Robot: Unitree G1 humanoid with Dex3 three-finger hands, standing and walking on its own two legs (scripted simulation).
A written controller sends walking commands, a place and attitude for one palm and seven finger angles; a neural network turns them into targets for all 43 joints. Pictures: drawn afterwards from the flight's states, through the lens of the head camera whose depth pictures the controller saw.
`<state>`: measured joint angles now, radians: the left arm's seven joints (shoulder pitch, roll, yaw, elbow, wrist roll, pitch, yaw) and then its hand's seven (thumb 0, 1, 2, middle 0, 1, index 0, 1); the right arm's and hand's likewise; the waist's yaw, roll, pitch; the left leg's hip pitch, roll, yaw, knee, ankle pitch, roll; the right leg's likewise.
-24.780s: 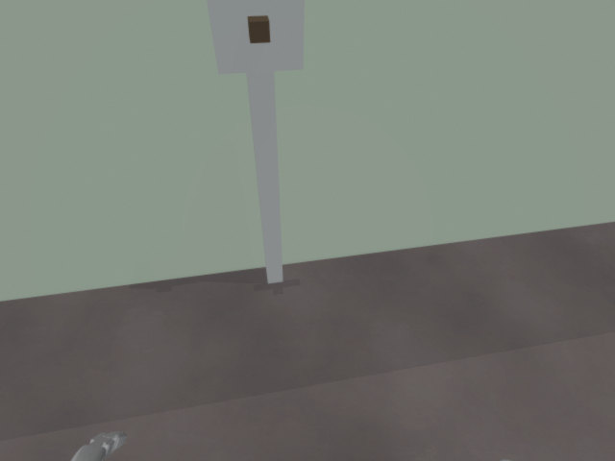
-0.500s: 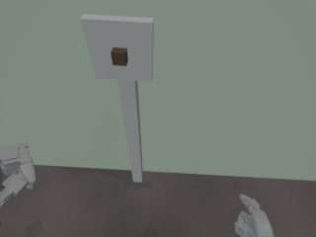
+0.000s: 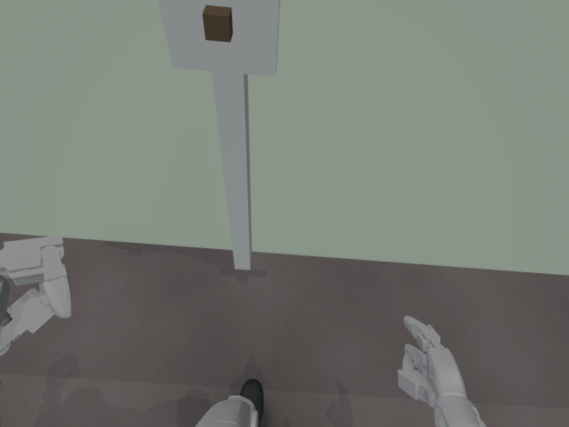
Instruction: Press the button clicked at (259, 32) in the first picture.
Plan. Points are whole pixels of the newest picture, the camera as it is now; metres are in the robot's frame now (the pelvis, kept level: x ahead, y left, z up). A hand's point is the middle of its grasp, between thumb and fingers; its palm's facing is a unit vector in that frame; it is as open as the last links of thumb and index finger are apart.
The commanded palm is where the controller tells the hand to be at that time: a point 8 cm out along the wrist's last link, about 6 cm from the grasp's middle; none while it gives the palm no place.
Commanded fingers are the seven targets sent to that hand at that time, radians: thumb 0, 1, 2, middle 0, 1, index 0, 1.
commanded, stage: step back with the hand held close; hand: left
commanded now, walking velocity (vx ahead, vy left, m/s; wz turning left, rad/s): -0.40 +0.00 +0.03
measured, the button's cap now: (218, 22) +0.64 +0.16 +0.19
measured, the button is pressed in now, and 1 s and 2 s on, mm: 0 0 0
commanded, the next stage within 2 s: stop stepping back and stand still in 0.04 s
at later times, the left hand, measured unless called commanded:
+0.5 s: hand out of the picture +0.07 +0.24 +0.19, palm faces +0.39 -0.81 -0.44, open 3.1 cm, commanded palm +0.02 +0.29 +0.19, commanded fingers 0.00 0.90 0.90 -1.30 -1.50 -1.30 -1.50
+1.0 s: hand out of the picture +0.03 +0.27 +0.18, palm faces +0.38 -0.83 -0.41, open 3.1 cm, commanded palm -0.03 +0.31 +0.19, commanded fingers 0.00 0.90 0.90 -1.30 -1.50 -1.30 -1.50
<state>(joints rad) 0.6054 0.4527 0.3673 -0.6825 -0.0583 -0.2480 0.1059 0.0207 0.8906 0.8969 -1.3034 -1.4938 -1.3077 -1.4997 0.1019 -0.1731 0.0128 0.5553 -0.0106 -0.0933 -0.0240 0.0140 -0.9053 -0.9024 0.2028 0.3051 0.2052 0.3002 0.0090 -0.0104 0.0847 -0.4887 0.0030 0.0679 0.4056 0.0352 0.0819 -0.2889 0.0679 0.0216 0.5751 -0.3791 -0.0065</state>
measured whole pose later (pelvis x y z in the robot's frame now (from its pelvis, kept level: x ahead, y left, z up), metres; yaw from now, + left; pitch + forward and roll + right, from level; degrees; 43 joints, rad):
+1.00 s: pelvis -0.16 +0.03 +0.01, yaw +0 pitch -1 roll -1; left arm 0.58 0.37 0.35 -0.54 -0.02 -0.24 0.15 0.02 0.89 0.90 -1.31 -1.49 -1.31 -1.50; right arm 0.21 -0.18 0.02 0.64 -0.01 -0.13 -0.05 0.02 -0.91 -0.90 0.20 0.31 0.20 0.30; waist 0.00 -0.01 0.01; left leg -0.30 -0.01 0.02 0.50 -0.19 0.03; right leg -0.20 0.03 -0.01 0.46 -0.24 -0.01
